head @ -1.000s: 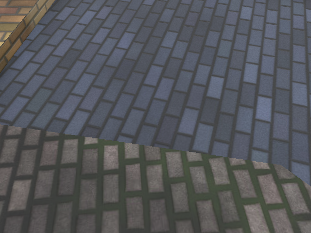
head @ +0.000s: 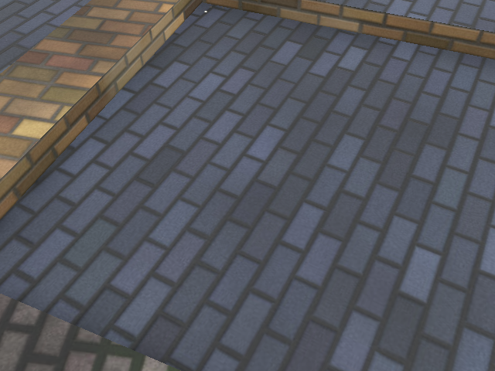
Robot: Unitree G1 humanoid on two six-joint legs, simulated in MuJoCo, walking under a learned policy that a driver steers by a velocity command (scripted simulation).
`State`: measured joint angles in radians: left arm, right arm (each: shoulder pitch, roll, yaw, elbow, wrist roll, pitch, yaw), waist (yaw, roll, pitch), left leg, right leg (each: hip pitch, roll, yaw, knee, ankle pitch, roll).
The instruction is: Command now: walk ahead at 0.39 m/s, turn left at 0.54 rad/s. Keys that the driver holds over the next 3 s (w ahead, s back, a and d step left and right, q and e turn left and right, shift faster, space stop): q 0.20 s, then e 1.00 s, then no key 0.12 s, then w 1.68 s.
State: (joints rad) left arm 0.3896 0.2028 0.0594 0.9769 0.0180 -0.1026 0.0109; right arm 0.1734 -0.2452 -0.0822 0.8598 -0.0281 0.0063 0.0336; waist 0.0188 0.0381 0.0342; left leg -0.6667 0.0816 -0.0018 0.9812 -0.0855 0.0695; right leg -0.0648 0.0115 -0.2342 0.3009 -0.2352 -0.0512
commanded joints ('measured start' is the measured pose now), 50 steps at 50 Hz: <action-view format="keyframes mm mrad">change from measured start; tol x32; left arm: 1 -39 101 9 -62 -5 -14 5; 50 -115 227 39 -300 -22 136 -12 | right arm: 1 -51 28 24 -77 1 -8 13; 50 -15 -121 -7 -168 14 38 -48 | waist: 1 -29 -110 64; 11 -52 178 -390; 50 -5 -128 -74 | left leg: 1 67 -12 67 -191 108 -3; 8 346 -140 133 -422 -39 78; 11 913 357 -544 -488 811 381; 17 383 155 -111 -728 427 160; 36 445 231 -18 -754 -231 132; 50 17 -76 -38 25 -256 -127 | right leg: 1 -91 -249 40 -81 572 -76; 8 63 -274 -11 338 865 -34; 11 -479 -2 104 1137 -479 84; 38 -125 -10 148 237 -151 -27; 41 -103 -409 820 -147 15 -197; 50 50 -183 528 23 469 -186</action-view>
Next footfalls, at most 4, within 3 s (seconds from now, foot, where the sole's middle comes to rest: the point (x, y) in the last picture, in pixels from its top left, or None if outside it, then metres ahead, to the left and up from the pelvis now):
0.18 left None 0.23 0.10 -0.78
0.80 right None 0.11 -0.08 -0.78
1.30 left None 0.20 0.10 -0.78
1.68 right None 0.15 -0.12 -0.78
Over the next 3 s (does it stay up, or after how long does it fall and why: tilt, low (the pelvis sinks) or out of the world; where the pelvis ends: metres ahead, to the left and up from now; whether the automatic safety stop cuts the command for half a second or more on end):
stays up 0.84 -0.26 -0.14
